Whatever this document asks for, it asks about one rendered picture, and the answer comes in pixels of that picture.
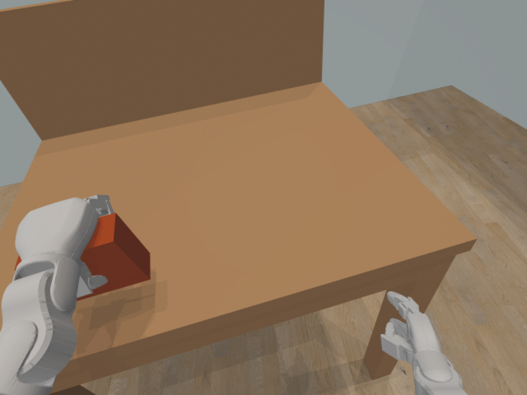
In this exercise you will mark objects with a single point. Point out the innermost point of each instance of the right robot forearm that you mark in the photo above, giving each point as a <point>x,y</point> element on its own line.
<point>435,375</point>

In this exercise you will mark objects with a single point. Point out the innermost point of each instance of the left robot hand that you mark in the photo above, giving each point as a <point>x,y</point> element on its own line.
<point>64,228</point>

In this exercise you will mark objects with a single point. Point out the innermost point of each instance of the table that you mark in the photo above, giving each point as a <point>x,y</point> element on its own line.
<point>260,196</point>

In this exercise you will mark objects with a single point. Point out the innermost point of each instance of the right robot hand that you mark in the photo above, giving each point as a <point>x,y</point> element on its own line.
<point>418,334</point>

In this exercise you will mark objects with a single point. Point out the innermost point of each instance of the sponge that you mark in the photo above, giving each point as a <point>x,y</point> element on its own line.
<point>115,253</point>

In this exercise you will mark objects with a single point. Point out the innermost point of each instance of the left robot forearm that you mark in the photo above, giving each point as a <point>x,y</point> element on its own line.
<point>38,337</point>

